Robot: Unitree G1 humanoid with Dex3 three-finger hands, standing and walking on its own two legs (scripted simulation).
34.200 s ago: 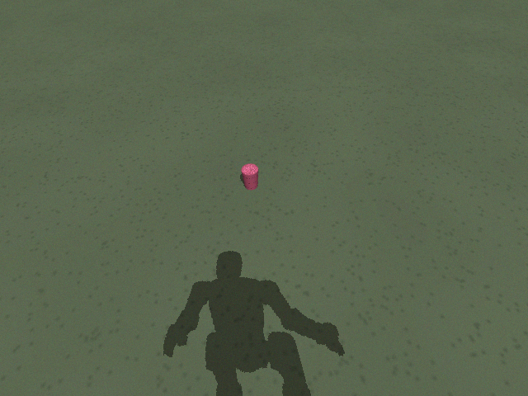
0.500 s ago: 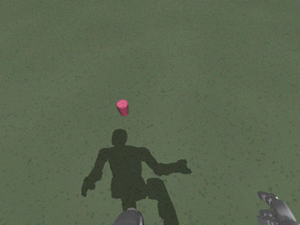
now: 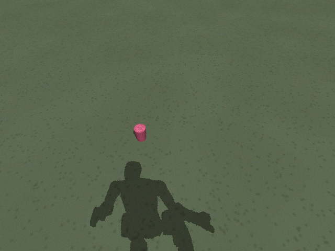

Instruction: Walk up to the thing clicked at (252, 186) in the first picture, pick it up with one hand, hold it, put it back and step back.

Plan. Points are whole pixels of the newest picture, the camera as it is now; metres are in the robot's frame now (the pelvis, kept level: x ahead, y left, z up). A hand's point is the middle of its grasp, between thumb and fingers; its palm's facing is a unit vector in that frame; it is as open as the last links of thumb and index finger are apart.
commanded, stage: step back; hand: left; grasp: from above
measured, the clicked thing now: (140, 133) +1.03 +0.23 -0.71
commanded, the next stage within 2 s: stand in 0.62 s
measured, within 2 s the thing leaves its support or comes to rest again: neither
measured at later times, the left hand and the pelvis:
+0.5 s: hand out of the picture +0.12 +0.27 -0.15, palm faces +0.07 -0.93 -0.37, open 7.3 cm; pelvis +0.04 +0.00 +0.00, yaw +2 degrees
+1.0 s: hand out of the picture +0.12 +0.25 -0.14, palm faces +0.03 -0.94 -0.33, open 7.3 cm; pelvis +0.04 +0.00 +0.01, yaw +2 degrees
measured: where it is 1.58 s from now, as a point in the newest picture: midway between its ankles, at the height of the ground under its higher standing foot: outside the picture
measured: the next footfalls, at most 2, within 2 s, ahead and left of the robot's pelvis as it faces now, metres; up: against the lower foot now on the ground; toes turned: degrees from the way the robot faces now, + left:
right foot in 0.08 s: +0.10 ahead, -0.13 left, +0.00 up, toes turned -1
left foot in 0.36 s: +0.07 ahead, +0.13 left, +0.00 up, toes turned +2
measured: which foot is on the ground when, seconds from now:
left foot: down 0.00-0.10, up 0.12-0.34, down 0.36-1.00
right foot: up 0.00-0.06, down 0.08-1.00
